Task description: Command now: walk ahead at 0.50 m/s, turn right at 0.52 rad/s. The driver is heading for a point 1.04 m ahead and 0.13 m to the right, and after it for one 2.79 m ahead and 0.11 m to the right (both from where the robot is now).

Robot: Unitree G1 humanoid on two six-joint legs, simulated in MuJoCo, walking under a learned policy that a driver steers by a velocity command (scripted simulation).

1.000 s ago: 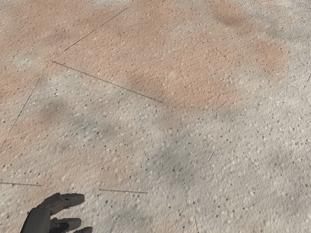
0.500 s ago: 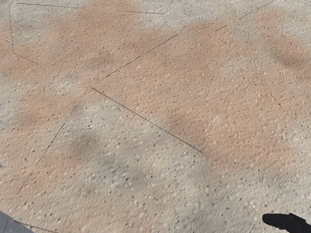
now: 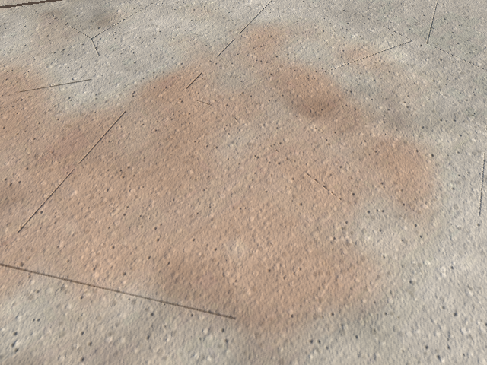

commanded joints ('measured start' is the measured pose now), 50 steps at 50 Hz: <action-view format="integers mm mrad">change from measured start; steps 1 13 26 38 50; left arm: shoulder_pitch -36 140 291 176 -138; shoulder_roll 101 163 181 90 78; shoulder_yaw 33 60 62 23 8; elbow -101 -93 -9 -73 -165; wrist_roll -2 7 3 10 0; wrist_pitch -9 -43 -18 -40 -64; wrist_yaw -11 42 71 53 15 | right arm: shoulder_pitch -25 -120 -335 -49 88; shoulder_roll -210 -116 -118 -104 -182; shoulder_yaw -53 -13 -3 -1 -19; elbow -50 -161 -236 -125 -34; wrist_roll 15 -24 -6 -7 18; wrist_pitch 15 -36 -64 -45 0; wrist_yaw -13 6 46 36 16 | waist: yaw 53 48 125 64 -13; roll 112 9 -86 127 115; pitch -1 -77 -16 -53 18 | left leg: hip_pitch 32 -711 -609 -218 -105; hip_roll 307 123 29 223 250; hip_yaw -53 -327 -299 -535 -393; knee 109 812 248 -52 -26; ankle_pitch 909 73 309 325 416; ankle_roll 131 -27 37 253 193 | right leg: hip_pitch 48 456 603 -17 46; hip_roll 62 -76 -105 -21 30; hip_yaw -75 344 357 95 39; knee -12 -428 -279 407 -122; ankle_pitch -136 135 128 -274 10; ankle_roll -54 -263 -146 37 22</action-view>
